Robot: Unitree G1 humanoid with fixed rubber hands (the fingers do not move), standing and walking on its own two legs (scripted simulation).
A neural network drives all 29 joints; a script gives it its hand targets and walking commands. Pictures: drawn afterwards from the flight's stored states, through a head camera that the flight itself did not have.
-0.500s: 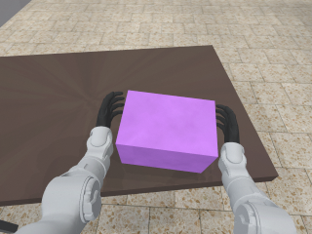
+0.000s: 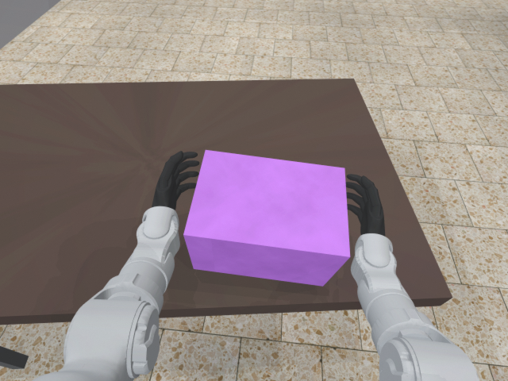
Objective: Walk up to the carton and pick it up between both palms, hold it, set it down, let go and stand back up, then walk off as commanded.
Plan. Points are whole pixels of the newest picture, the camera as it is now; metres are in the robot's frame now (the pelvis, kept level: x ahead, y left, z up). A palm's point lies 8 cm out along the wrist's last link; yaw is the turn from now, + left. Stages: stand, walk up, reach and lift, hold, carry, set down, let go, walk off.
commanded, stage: reach and lift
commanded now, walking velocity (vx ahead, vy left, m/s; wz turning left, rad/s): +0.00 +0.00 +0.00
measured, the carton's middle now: (266, 220) +0.41 -0.03 -0.01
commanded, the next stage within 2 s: hold in 1.92 s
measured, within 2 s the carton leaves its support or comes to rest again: neither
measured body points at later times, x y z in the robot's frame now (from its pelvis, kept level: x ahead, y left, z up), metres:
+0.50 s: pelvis +0.00 +0.02 +0.01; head -0.02 +0.05 +0.45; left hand +0.41 +0.16 +0.13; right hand +0.37 -0.18 +0.11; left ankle -0.01 +0.13 -0.74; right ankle +0.01 -0.13 -0.74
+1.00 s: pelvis -0.02 +0.00 +0.01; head -0.05 +0.02 +0.45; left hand +0.37 +0.16 +0.16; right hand +0.35 -0.18 +0.13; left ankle -0.01 +0.13 -0.74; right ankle +0.01 -0.13 -0.74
